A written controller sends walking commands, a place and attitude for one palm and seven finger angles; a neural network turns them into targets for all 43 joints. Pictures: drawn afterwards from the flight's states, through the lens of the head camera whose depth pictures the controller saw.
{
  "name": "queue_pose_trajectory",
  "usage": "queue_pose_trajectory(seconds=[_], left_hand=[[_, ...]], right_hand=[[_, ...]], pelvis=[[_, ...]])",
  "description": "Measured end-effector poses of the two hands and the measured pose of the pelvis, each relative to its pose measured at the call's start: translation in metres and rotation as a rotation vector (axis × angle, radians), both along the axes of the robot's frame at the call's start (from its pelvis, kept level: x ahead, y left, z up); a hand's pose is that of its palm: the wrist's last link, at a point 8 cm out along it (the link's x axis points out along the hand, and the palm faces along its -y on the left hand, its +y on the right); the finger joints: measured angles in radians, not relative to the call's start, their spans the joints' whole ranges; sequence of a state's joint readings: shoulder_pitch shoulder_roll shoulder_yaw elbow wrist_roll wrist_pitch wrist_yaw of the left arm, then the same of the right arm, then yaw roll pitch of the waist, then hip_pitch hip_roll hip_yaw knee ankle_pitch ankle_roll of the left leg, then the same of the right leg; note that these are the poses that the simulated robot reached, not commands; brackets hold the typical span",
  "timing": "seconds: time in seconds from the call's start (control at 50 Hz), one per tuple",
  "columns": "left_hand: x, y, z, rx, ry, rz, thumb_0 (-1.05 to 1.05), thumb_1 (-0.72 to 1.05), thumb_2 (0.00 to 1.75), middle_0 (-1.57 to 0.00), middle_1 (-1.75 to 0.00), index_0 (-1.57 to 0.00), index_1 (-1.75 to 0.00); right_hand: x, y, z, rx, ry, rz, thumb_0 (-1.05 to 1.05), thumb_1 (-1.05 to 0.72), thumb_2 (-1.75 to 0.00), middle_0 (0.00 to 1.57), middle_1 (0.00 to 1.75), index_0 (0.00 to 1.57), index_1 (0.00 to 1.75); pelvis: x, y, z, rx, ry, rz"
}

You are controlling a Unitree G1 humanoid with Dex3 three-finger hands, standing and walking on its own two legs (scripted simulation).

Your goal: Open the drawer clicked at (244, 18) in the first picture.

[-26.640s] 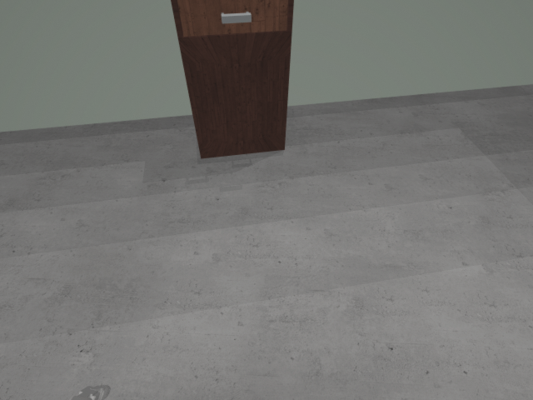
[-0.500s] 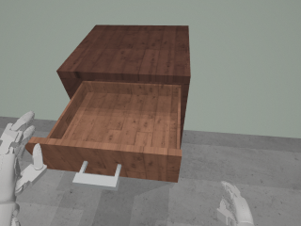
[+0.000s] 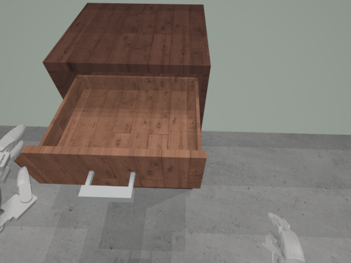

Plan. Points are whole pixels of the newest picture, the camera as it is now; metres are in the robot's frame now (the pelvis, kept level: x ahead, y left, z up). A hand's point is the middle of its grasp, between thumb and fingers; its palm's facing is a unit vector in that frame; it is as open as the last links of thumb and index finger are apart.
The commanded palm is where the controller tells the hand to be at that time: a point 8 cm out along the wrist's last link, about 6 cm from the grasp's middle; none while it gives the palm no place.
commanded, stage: step back with the hand held close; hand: left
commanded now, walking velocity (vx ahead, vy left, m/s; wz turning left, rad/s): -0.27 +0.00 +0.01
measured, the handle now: (109, 184) +0.29 +0.17 +0.00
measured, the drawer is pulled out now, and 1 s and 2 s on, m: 0.30 0.30 0.30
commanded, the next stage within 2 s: stop stepping back and stand still in 0.96 s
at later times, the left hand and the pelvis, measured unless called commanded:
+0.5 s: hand out of the picture +0.13 +0.25 +0.17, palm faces +0.38 -0.80 -0.47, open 7.4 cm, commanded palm +0.06 +0.29 +0.19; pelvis -0.06 +0.01 -0.01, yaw +0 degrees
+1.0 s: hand out of the picture +0.07 +0.21 +0.17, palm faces +0.29 -0.86 -0.43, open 7.4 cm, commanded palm +0.00 +0.26 +0.19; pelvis -0.14 -0.01 -0.01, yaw -3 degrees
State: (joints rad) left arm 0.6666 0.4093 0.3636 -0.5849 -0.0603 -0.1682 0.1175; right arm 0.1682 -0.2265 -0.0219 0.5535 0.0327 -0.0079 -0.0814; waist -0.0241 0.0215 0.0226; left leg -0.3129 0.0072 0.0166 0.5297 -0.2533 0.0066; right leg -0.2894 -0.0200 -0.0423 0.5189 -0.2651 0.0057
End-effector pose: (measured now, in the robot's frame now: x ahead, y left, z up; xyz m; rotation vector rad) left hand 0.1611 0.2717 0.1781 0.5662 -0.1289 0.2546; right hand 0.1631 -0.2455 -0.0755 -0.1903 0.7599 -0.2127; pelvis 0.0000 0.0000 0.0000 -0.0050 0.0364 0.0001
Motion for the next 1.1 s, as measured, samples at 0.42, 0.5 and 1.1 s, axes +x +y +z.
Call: queue_pose_trajectory(seconds=[0.42,0.5,1.1], left_hand=[[-0.062,0.016,0.003,-0.032,-0.161,0.031,0.01,0.89,0.89,-0.22,-0.30,-0.21,-0.30],[-0.067,0.017,0.005,0.014,-0.178,0.023,0.01,0.89,0.89,-0.21,-0.30,-0.21,-0.30],[-0.157,-0.054,0.014,0.011,-0.165,-0.166,0.01,0.89,0.89,-0.21,-0.30,-0.21,-0.30]], right_hand=[[-0.056,0.026,0.003,-0.023,-0.044,0.075,0.01,-0.90,-0.90,0.21,0.30,0.21,0.30],[-0.063,0.027,0.000,-0.017,-0.057,0.083,0.01,-0.90,-0.90,0.21,0.30,0.21,0.30],[-0.163,0.000,-0.007,0.061,-0.098,0.129,0.01,-0.90,-0.90,0.21,0.30,0.21,0.30]], pelvis=[[-0.056,0.011,-0.008,-0.025,-0.010,0.004],[-0.064,0.008,-0.012,-0.012,-0.008,0.009],[-0.185,-0.035,-0.013,-0.044,-0.006,-0.045]])
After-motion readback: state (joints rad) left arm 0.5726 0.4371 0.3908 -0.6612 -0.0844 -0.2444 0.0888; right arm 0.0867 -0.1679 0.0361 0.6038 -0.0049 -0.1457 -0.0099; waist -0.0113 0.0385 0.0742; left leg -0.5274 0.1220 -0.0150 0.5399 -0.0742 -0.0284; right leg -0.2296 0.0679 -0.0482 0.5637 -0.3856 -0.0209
